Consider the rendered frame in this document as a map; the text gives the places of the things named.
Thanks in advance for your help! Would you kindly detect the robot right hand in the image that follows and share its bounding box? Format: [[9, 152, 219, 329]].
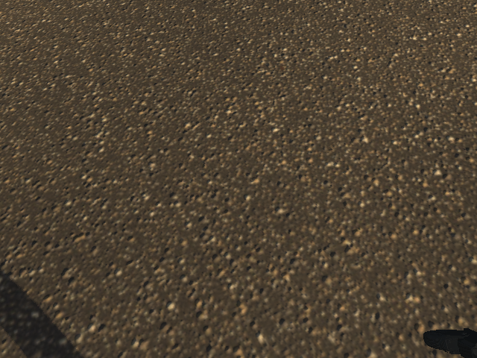
[[423, 328, 477, 358]]

